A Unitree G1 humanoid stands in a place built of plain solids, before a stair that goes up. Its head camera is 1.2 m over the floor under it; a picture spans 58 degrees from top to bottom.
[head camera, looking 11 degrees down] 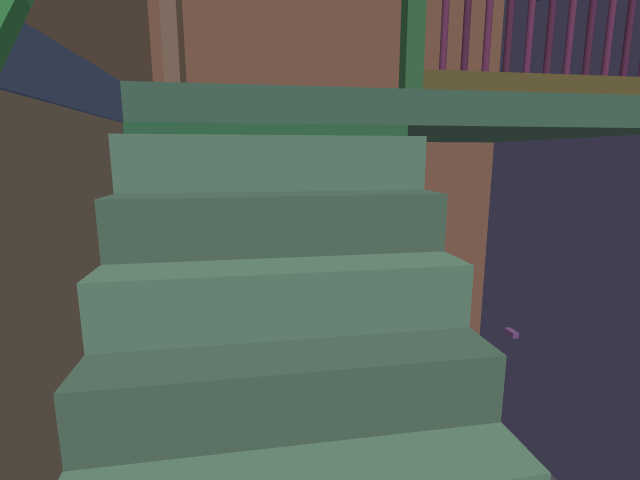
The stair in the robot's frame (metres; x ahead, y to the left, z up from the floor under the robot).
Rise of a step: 0.21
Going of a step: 0.21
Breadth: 1.20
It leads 10 degrees to the left of straight ahead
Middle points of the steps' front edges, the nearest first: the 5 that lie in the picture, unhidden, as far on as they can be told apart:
1.05 0.05 0.64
1.26 0.09 0.85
1.47 0.13 1.07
1.68 0.16 1.28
1.89 0.20 1.49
